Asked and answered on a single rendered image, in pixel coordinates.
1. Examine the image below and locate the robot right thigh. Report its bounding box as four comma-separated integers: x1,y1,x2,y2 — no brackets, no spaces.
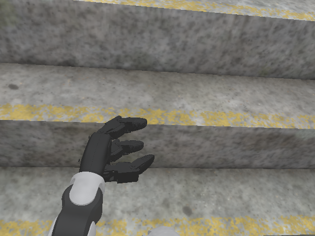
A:
142,225,180,236

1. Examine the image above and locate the robot left hand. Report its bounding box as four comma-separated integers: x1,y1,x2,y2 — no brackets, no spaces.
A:
79,115,155,184

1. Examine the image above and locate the robot left forearm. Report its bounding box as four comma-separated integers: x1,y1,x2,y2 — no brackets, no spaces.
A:
46,171,105,236

